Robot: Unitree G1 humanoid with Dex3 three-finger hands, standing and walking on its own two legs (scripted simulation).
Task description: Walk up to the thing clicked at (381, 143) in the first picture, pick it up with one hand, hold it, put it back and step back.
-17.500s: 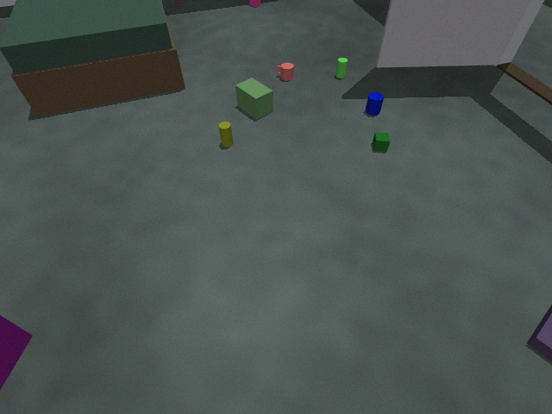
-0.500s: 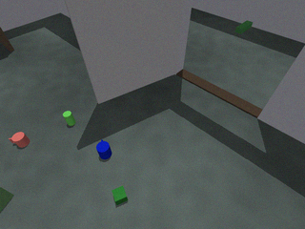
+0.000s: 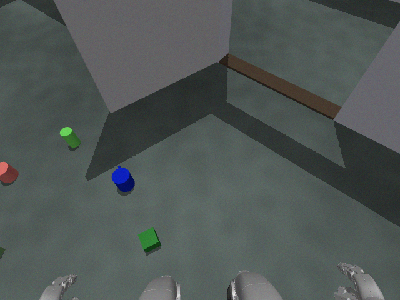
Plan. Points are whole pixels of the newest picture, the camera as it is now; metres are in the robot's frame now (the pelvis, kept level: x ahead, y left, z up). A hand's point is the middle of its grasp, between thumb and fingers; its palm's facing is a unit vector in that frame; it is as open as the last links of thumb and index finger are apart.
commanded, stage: walk up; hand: left
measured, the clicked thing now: (149, 240) +0.38 +0.25 -0.71
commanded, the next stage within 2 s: none
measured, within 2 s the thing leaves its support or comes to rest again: neither
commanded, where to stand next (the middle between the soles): +0.00 +0.00 m, yaw +1 degrees
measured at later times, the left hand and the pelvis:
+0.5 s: hand out of the picture +0.02 +0.26 -0.14, palm faces +0.06 -0.93 -0.36, open 7.4 cm; pelvis -0.04 -0.01 +0.01, yaw +3 degrees
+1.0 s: hand out of the picture +0.05 +0.27 -0.12, palm faces +0.05 -0.93 -0.36, open 7.4 cm; pelvis -0.02 +0.01 +0.03, yaw +2 degrees
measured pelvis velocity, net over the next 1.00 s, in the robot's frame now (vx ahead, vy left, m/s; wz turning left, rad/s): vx -0.02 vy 0.01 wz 0.04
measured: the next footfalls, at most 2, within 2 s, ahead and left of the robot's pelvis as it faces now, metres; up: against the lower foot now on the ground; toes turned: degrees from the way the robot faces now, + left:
left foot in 0.26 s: -0.02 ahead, +0.12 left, +0.00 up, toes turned +2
left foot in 1.58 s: -0.09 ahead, +0.16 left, +0.00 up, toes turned +1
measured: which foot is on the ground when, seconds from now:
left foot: up 0.00-0.24, down 0.26-1.00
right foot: down 0.00-1.00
